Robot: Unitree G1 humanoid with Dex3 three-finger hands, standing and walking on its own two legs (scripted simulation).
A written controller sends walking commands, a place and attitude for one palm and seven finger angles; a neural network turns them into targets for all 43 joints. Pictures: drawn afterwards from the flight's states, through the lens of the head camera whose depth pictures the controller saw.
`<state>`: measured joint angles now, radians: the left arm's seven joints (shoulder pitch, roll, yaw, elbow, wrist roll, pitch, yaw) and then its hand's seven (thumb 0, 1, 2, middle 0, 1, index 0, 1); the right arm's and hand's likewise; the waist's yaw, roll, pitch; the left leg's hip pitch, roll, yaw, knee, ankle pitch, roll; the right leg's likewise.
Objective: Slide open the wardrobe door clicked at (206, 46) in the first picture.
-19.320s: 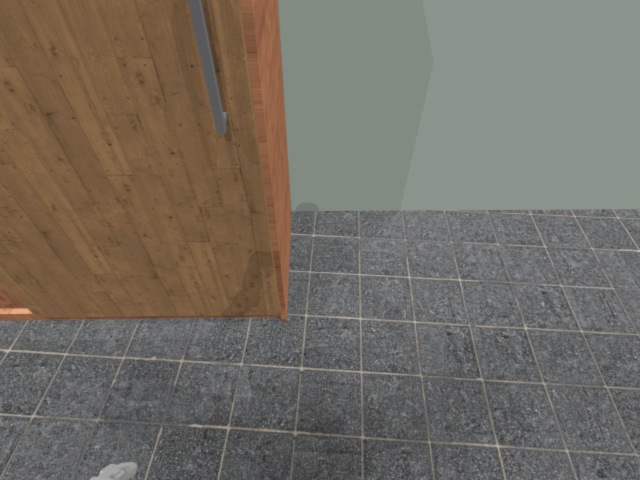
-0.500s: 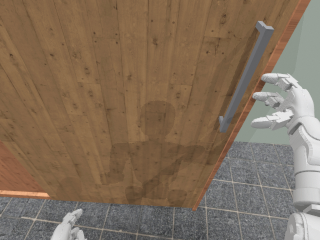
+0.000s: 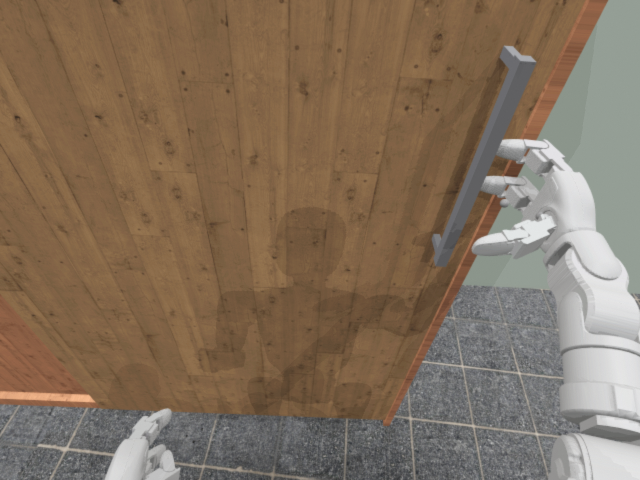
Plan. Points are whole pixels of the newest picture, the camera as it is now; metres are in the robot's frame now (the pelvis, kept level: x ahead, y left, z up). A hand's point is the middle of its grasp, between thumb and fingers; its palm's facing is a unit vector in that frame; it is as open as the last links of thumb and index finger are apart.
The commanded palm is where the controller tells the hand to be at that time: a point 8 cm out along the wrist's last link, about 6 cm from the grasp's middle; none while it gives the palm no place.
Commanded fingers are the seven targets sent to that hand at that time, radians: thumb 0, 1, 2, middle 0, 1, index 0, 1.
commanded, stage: feel for the door with the fingertips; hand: right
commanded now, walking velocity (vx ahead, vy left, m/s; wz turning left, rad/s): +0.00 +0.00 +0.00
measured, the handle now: (469, 174) +0.45 -0.14 +0.20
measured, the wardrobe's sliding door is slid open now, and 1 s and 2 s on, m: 0.00 0.00 0.00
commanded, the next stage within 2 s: slide the fingers in behind the handle in 0.54 s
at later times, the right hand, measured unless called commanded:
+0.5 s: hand (496, 196) +0.40 -0.17 +0.20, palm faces -0.01 +1.00 +0.00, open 14.0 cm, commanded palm +0.38 -0.21 +0.20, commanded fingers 0.00 0.50 -0.30 0.30 1.20 0.30 1.20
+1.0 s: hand (497, 196) +0.40 -0.17 +0.20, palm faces +0.00 +1.00 -0.01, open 13.8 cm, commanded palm +0.38 -0.20 +0.20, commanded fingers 0.00 0.50 -0.30 0.30 1.20 0.30 1.20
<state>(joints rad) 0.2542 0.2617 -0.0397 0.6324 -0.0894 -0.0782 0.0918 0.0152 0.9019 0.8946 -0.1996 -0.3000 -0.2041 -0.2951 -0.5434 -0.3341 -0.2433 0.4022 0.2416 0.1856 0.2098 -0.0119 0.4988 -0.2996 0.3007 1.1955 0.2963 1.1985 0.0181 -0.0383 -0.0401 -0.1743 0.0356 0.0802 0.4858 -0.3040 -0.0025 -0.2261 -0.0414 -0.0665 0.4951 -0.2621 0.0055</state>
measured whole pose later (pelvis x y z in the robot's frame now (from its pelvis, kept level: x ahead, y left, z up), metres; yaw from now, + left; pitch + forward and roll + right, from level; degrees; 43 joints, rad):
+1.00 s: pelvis -0.01 +0.00 +0.00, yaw -1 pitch +0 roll +0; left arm 0.28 0.26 -0.04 0.67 -0.09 -0.08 0.09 0.01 0.90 0.89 -0.20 -0.30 -0.20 -0.30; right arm -0.69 -0.33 -0.21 0.59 0.22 0.14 0.16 -0.01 0.50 -0.30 0.34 1.24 0.32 1.22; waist 0.02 -0.04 -0.03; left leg -0.21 0.04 0.09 0.50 -0.29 0.00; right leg -0.26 -0.04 -0.05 0.51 -0.24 0.00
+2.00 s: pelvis +0.00 +0.00 +0.00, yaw +0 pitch +0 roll +0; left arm 0.23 0.26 -0.04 0.63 -0.09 -0.03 0.10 0.02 0.90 0.89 -0.20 -0.30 -0.20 -0.29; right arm -0.55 -0.33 -0.22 0.39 0.23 0.23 0.17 -0.01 0.50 -0.30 0.30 1.20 0.30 1.20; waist 0.02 -0.04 -0.03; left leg -0.17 0.03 0.08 0.48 -0.31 0.00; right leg -0.22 -0.04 -0.06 0.49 -0.26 0.01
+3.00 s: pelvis +0.00 +0.00 +0.00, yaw +0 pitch +0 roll +0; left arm 0.24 0.27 -0.04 0.63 -0.09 -0.05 0.10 0.02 0.90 0.89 -0.20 -0.30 -0.20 -0.30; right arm -0.50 -0.37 -0.26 0.36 0.25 0.23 0.23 -0.01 0.50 -0.30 0.30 1.20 0.30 1.20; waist 0.02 -0.04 -0.04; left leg -0.16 0.04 0.08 0.48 -0.31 -0.01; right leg -0.22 -0.04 -0.06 0.50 -0.27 0.00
